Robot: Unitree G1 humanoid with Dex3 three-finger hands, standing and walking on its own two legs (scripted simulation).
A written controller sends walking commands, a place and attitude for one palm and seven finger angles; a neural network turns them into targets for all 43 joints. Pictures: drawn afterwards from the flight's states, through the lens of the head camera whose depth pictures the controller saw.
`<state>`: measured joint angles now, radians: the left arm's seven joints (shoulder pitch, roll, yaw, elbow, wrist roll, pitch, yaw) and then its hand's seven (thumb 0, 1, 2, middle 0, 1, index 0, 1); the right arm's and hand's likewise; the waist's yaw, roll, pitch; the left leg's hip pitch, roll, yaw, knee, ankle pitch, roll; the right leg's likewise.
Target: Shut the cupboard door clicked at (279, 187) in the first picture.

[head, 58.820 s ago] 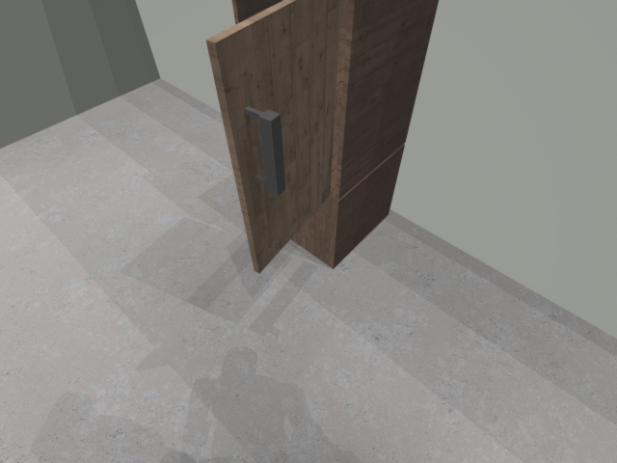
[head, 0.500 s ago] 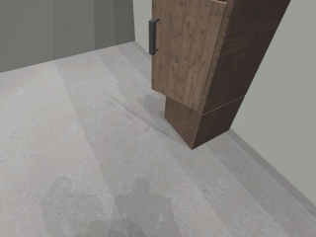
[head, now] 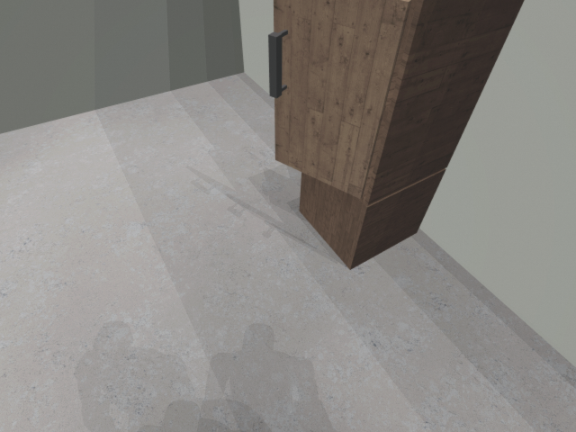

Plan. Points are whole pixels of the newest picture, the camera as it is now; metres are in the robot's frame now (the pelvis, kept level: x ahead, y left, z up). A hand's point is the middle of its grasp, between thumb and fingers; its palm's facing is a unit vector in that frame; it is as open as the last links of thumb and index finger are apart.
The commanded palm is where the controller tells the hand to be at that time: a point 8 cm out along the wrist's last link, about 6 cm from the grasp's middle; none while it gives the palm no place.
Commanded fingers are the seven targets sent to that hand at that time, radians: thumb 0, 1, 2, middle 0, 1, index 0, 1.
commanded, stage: look to check the result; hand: left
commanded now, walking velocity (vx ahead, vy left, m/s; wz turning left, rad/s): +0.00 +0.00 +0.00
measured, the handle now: (279, 64) +1.04 +0.07 +0.03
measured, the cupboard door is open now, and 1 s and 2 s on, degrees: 24 24 24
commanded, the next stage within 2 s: walk to a spot facing it in 0.10 s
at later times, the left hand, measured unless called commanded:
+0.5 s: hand out of the picture -0.02 +0.18 -0.19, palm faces +0.13 -0.97 -0.20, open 7.3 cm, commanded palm none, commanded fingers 0.00 0.90 0.90 -0.20 -0.30 -0.20 -0.30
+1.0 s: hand out of the picture +0.03 +0.23 -0.15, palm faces +0.36 -0.89 -0.27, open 7.3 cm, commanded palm none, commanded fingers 0.00 0.90 0.90 -0.20 -0.30 -0.20 -0.30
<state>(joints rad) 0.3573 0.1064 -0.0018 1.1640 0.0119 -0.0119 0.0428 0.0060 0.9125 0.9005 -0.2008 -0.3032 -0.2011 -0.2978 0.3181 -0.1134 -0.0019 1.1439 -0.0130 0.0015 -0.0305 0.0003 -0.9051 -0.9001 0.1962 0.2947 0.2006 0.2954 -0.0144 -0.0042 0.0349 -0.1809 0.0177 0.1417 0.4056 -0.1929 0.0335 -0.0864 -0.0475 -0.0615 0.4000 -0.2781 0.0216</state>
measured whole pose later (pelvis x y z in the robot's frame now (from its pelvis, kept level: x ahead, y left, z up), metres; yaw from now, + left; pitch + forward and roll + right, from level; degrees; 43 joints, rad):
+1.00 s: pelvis -0.02 -0.01 +0.00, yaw +24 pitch +3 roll -2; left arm 0.11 0.24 0.07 0.86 0.02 0.03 0.00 0.01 0.91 0.90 -0.20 -0.30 -0.20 -0.30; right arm 0.23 -0.25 -0.08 0.93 -0.04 0.06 0.00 0.00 -0.90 -0.90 0.20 0.30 0.20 0.30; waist -0.06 0.04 0.05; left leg -0.39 -0.10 -0.18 0.43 -0.10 0.04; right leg -0.32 0.02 0.01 0.67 -0.43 0.04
